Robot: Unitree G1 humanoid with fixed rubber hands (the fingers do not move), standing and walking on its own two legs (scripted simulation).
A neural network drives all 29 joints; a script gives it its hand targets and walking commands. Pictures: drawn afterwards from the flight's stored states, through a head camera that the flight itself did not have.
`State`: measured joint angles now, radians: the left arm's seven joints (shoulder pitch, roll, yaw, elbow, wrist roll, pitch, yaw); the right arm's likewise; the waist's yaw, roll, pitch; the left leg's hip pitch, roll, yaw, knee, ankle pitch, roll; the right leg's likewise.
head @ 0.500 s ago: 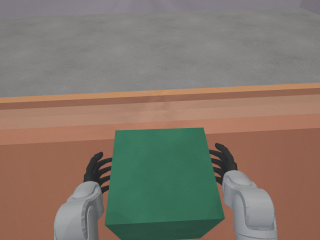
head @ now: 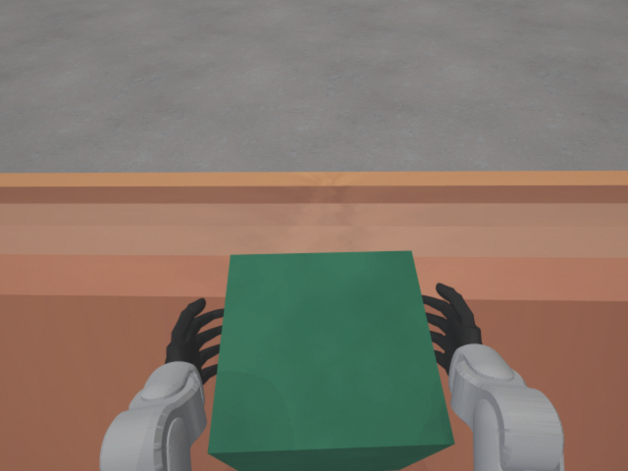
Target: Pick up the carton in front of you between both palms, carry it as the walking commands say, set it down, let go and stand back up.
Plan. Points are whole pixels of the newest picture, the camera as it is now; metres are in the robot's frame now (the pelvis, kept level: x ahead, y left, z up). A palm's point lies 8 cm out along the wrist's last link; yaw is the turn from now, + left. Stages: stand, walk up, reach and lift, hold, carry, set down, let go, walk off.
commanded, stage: carry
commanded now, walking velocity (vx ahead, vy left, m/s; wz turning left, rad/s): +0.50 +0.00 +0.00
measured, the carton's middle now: (322, 372) +0.25 +0.01 +0.01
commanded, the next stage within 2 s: none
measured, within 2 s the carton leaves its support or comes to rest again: neither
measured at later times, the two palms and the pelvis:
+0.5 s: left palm (237, 185) +0.57 +0.16 +0.07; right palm (413, 189) +0.54 -0.14 +0.08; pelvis +0.33 +0.03 +0.00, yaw -4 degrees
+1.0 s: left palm (284, 82) +0.96 +0.11 +0.08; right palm (407, 80) +0.96 -0.19 +0.07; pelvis +0.62 -0.04 -0.01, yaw -2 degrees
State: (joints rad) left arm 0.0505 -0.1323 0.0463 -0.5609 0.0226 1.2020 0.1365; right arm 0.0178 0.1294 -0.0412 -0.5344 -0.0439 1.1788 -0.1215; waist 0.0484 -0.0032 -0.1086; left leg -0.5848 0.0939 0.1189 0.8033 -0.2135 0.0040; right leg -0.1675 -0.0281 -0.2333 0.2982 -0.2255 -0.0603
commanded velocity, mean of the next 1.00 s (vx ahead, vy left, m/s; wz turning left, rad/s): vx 0.50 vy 0.00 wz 0.00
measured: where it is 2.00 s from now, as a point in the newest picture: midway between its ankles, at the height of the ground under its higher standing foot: (346, 248)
